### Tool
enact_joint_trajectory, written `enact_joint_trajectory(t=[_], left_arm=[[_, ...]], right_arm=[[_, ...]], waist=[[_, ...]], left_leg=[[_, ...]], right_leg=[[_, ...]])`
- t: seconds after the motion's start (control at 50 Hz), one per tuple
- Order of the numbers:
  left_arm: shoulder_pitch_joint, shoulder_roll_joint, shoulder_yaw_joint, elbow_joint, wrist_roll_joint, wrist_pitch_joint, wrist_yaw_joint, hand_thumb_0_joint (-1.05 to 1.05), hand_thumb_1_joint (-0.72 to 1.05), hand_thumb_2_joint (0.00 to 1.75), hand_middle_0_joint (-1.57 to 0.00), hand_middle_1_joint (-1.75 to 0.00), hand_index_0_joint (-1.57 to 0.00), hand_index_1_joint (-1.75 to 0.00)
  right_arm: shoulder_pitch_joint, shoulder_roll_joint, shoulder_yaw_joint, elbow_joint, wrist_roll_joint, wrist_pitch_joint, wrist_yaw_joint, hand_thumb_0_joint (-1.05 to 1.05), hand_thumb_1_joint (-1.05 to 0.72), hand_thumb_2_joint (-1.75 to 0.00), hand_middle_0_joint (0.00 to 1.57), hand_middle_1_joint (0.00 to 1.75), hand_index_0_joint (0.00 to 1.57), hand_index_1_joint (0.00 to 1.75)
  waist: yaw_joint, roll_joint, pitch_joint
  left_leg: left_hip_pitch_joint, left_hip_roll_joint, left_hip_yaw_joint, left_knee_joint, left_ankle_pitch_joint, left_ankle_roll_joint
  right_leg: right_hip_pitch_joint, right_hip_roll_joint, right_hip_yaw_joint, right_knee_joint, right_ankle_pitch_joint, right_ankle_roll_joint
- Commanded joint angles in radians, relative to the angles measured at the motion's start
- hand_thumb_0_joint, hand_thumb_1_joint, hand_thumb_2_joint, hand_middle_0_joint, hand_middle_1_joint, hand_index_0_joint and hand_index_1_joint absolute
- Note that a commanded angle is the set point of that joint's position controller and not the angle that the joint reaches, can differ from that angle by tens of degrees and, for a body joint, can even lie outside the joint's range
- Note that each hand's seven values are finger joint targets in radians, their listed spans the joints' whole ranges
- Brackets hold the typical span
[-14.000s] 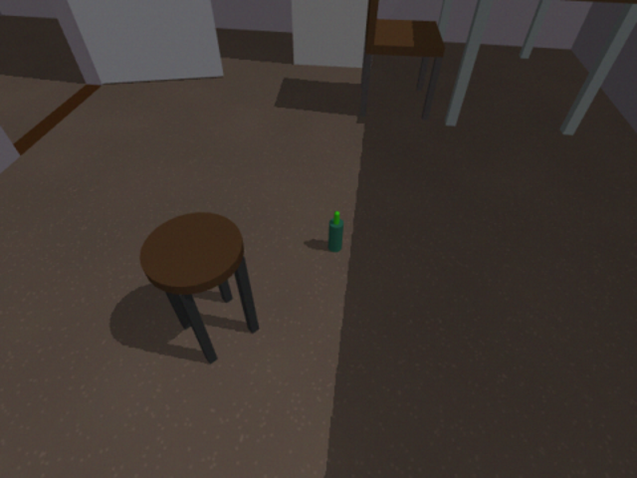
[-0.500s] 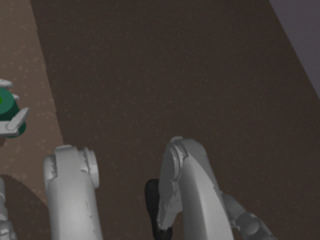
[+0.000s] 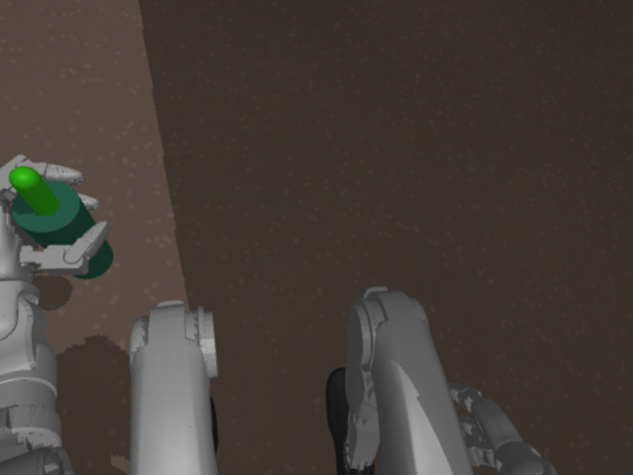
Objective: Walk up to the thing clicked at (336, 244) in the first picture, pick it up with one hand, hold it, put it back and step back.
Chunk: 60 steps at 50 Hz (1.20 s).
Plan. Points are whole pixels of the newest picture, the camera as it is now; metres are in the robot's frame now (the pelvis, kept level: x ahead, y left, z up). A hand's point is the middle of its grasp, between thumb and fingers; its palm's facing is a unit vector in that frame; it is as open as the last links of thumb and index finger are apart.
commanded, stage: settle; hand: left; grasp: from the side
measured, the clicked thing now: (62, 224) +0.41 +0.28 -0.06
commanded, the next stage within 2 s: lift in 0.86 s
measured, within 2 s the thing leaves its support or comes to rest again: neither
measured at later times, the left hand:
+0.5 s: hand (55, 215) +0.40 +0.26 -0.01, palm faces +0.20 -0.98 -0.05, open 8.3 cm
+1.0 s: hand (54, 202) +0.41 +0.26 +0.01, palm faces +0.21 -0.98 -0.05, open 8.3 cm
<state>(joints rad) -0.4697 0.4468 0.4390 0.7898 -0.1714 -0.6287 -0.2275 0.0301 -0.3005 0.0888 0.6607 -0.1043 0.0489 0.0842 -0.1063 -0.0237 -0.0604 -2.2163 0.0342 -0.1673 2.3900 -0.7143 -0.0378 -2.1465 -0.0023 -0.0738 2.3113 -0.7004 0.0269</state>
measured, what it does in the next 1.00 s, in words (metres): stands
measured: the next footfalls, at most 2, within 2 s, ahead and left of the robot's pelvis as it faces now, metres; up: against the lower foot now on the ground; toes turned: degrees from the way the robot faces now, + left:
none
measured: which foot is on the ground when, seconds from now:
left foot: down 0.00-1.00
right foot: down 0.00-1.00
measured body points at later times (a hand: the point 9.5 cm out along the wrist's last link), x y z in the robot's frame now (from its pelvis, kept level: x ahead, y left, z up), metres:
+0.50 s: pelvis +0.00 +0.00 +0.03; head +0.19 +0.05 +0.43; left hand +0.38 +0.31 +0.00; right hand +0.15 -0.26 -0.10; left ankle +0.08 +0.14 -0.31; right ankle +0.10 -0.13 -0.31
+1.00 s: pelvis +0.00 +0.00 +0.04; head +0.19 +0.04 +0.45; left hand +0.39 +0.31 +0.02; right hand +0.14 -0.27 -0.08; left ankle +0.08 +0.14 -0.31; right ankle +0.10 -0.13 -0.31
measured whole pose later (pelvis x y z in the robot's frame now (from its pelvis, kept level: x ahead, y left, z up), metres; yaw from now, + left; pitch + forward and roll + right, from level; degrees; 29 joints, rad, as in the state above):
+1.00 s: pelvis +0.00 +0.00 +0.04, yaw +3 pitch +32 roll -4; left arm -0.53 0.37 0.44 0.86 -0.13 -0.59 -0.23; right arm 0.09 -0.28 0.02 0.70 -0.08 0.00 0.05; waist -0.09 0.00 -0.14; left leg -2.10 0.04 -0.10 2.22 -0.68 -0.03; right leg -2.06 -0.01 -0.03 2.19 -0.69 0.02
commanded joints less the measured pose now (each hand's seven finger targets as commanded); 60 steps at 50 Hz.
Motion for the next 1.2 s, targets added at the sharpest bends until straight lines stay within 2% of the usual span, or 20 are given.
enact_joint_trajectory(t=[0.0,0.14,0.18,0.22,0.28,0.34,0.38,0.42,0.46,0.56,0.58,0.62,0.68,0.72,0.92,0.94,0.98,1.04,1.08,1.18], left_arm=[[-0.303,0.244,0.081,-0.276,-0.048,-0.086,-0.004,0.00,0.24,1.25,-1.28,-1.38,-1.27,-1.40],[-0.277,0.220,0.080,-0.247,-0.023,-0.063,-0.007,0.00,0.25,1.25,-1.29,-1.38,-1.28,-1.39],[-0.274,0.195,0.071,-0.235,-0.025,-0.056,-0.011,0.00,0.25,1.24,-1.28,-1.36,-1.28,-1.38],[-0.294,0.210,0.085,-0.251,-0.027,-0.055,-0.010,0.00,0.25,1.24,-1.29,-1.36,-1.28,-1.38],[-0.322,0.187,0.064,-0.244,-0.029,-0.057,-0.014,0.00,0.24,1.25,-1.30,-1.37,-1.30,-1.39],[-0.347,0.226,0.085,-0.282,-0.023,-0.063,-0.007,0.00,0.26,1.25,-1.30,-1.37,-1.29,-1.38],[-0.305,0.177,0.058,-0.244,-0.023,-0.056,-0.012,0.00,0.26,1.26,-1.30,-1.38,-1.29,-1.40],[-0.366,0.199,0.062,-0.266,-0.021,-0.063,-0.011,0.00,0.29,1.27,-1.30,-1.37,-1.29,-1.39],[-0.328,0.176,0.050,-0.224,-0.018,-0.059,-0.011,0.00,0.25,1.27,-1.31,-1.38,-1.30,-1.40],[-0.363,0.207,0.072,-0.254,-0.010,-0.059,0.000,0.00,0.27,1.29,-1.30,-1.38,-1.29,-1.40],[-0.332,0.168,0.054,-0.218,-0.009,-0.054,0.000,0.00,0.29,1.30,-1.30,-1.39,-1.29,-1.41],[-0.361,0.194,0.075,-0.227,-0.008,-0.057,0.004,0.00,0.30,1.30,-1.30,-1.38,-1.29,-1.41],[-0.357,0.158,0.046,-0.191,-0.003,-0.053,-0.001,0.00,0.31,1.32,-1.29,-1.39,-1.29,-1.41],[-0.375,0.171,0.049,-0.189,0.001,-0.055,-0.001,0.00,0.32,1.31,-1.29,-1.38,-1.28,-1.40],[-0.380,0.182,0.065,-0.193,-0.005,-0.066,0.005,0.00,0.31,1.30,-1.25,-1.35,-1.25,-1.37],[-0.425,0.198,0.060,-0.225,-0.002,-0.069,0.007,0.00,0.30,1.29,-1.26,-1.36,-1.26,-1.37],[-0.428,0.191,0.058,-0.238,-0.005,-0.071,0.009,0.00,0.29,1.21,-1.28,-1.38,-1.30,-1.37],[-0.356,0.176,0.047,-0.224,-0.004,-0.059,0.000,0.00,0.29,1.23,-1.29,-1.40,-1.32,-1.39],[-0.371,0.175,0.041,-0.276,-0.013,-0.058,-0.008,0.00,0.28,1.23,-1.30,-1.41,-1.33,-1.40],[-0.320,0.173,0.054,-0.335,-0.037,-0.032,-0.014,0.00,0.31,1.23,-1.30,-1.41,-1.33,-1.39]], right_arm=[[0.120,-0.204,-0.095,-0.045,0.013,-0.026,-0.027,0.00,-0.90,-0.90,0.20,0.30,0.20,0.30],[0.129,-0.196,-0.114,-0.043,0.017,-0.030,-0.036,0.00,-0.90,-0.90,0.20,0.30,0.20,0.30],[0.126,-0.197,-0.119,-0.049,0.020,-0.035,-0.036,0.00,-0.90,-0.90,0.20,0.30,0.20,0.30],[0.127,-0.198,-0.126,-0.048,0.024,-0.036,-0.041,0.00,-0.90,-0.90,0.20,0.30,0.20,0.30],[0.123,-0.191,-0.127,-0.047,0.026,-0.044,-0.044,0.00,-0.90,-0.90,0.20,0.30,0.20,0.30],[0.130,-0.183,-0.133,-0.042,0.027,-0.052,-0.047,0.00,-0.90,-0.90,0.20,0.30,0.20,0.30],[0.130,-0.182,-0.138,-0.048,0.031,-0.056,-0.048,0.00,-0.90,-0.90,0.20,0.30,0.20,0.30],[0.136,-0.183,-0.136,-0.032,0.030,-0.061,-0.050,0.00,-0.90,-0.90,0.20,0.30,0.20,0.30],[0.133,-0.181,-0.136,-0.036,0.032,-0.066,-0.049,0.00,-0.90,-0.90,0.20,0.30,0.20,0.30],[0.150,-0.179,-0.137,-0.030,0.031,-0.065,-0.050,0.00,-0.90,-0.90,0.20,0.30,0.20,0.30],[0.154,-0.171,-0.136,-0.030,0.029,-0.065,-0.048,0.00,-0.89,-0.90,0.20,0.30,0.20,0.30],[0.154,-0.172,-0.138,-0.027,0.029,-0.067,-0.050,0.00,-0.89,-0.90,0.20,0.30,0.20,0.30],[0.156,-0.171,-0.136,-0.021,0.030,-0.067,-0.049,0.00,-0.89,-0.90,0.20,0.30,0.20,0.30],[0.154,-0.173,-0.139,-0.025,0.030,-0.068,-0.051,0.00,-0.89,-0.90,0.20,0.30,0.20,0.30],[0.160,-0.169,-0.139,-0.025,0.032,-0.073,-0.053,0.00,-0.89,-0.90,0.20,0.30,0.20,0.30],[0.165,-0.166,-0.138,-0.022,0.031,-0.076,-0.053,0.00,-0.89,-0.90,0.20,0.30,0.20,0.30],[0.164,-0.166,-0.137,-0.020,0.033,-0.075,-0.053,0.00,-0.91,-0.90,0.20,0.30,0.20,0.30],[0.162,-0.169,-0.144,-0.028,0.035,-0.077,-0.055,0.00,-0.91,-0.90,0.20,0.30,0.20,0.30],[0.167,-0.165,-0.145,-0.033,0.039,-0.078,-0.057,0.00,-0.92,-0.90,0.20,0.30,0.20,0.30],[0.181,-0.166,-0.152,-0.048,0.054,-0.083,-0.062,0.00,-0.92,-0.90,0.20,0.30,0.20,0.30]], waist=[[0.019,0.186,-0.712],[0.037,0.184,-0.716],[0.030,0.181,-0.715],[0.038,0.182,-0.722],[0.024,0.178,-0.694],[0.038,0.169,-0.720],[0.031,0.162,-0.700],[0.029,0.182,-0.706],[0.028,0.179,-0.685],[0.045,0.205,-0.733],[0.032,0.177,-0.729],[0.037,0.171,-0.732],[0.027,0.180,-0.704],[0.027,0.183,-0.698],[0.034,0.146,-0.716],[0.034,0.163,-0.725],[0.036,0.184,-0.728],[0.039,0.185,-0.742],[0.039,0.189,-0.755],[0.052,0.181,-0.790]], left_leg=[[0.420,-0.012,0.105,-0.276,0.176,0.059],[0.459,-0.013,0.114,-0.317,0.201,0.055],[0.468,-0.014,0.111,-0.328,0.201,0.054],[0.490,-0.013,0.112,-0.336,0.194,0.054],[0.475,-0.014,0.117,-0.347,0.149,0.057],[0.471,-0.016,0.126,-0.356,0.135,0.061],[0.492,-0.015,0.124,-0.373,0.115,0.059],[0.506,-0.014,0.125,-0.378,0.127,0.056],[0.510,-0.016,0.121,-0.393,0.126,0.054],[0.561,-0.018,0.119,-0.409,0.160,0.049],[0.552,-0.017,0.121,-0.401,0.173,0.051],[0.539,-0.020,0.128,-0.402,0.158,0.055],[0.540,-0.020,0.127,-0.412,0.160,0.054],[0.548,-0.020,0.126,-0.415,0.159,0.054],[0.548,-0.023,0.134,-0.432,0.141,0.061],[0.546,-0.022,0.137,-0.432,0.130,0.059],[0.567,-0.023,0.134,-0.442,0.128,0.056],[0.593,-0.024,0.133,-0.456,0.151,0.056],[0.604,-0.024,0.134,-0.472,0.137,0.056],[0.640,-0.025,0.130,-0.497,0.177,0.054]], right_leg=[[0.414,0.032,-0.023,-0.255,0.223,-0.051],[0.422,0.026,-0.021,-0.276,0.229,-0.055],[0.411,0.024,-0.026,-0.277,0.226,-0.057],[0.393,0.025,-0.025,-0.285,0.215,-0.059],[0.387,0.023,-0.023,-0.302,0.178,-0.058],[0.415,0.023,-0.009,-0.322,0.162,-0.057],[0.388,0.025,-0.011,-0.333,0.140,-0.060],[0.388,0.023,-0.011,-0.330,0.151,-0.061],[0.372,0.021,-0.016,-0.329,0.146,-0.063],[0.385,0.018,-0.012,-0.327,0.170,-0.068],[0.401,0.019,-0.011,-0.335,0.183,-0.064],[0.413,0.018,-0.006,-0.347,0.175,-0.062],[0.399,0.016,-0.009,-0.345,0.174,-0.064],[0.386,0.016,-0.010,-0.350,0.171,-0.065],[0.430,0.016,0.000,-0.380,0.154,-0.061],[0.437,0.016,0.008,-0.387,0.145,-0.062],[0.422,0.017,0.004,-0.385,0.144,-0.065],[0.437,0.015,0.003,-0.392,0.159,-0.066],[0.454,0.014,0.006,-0.407,0.148,-0.066],[0.497,0.012,0.008,-0.429,0.182,-0.067]])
